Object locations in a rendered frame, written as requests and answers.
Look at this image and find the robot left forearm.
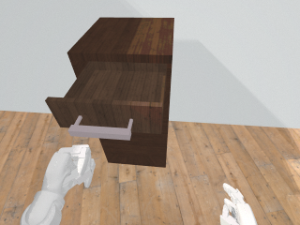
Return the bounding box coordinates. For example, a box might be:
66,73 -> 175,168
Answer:
20,189 -> 65,225

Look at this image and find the right robot hand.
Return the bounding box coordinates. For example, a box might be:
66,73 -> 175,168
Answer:
220,183 -> 258,225

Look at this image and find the left robot hand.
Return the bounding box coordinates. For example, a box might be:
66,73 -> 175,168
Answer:
41,144 -> 96,198

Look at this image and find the handle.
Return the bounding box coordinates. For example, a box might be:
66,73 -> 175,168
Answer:
68,115 -> 133,141

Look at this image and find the cabinet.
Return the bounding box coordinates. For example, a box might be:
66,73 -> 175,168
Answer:
67,17 -> 174,168

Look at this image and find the drawer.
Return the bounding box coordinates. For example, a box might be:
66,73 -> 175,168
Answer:
45,61 -> 167,134

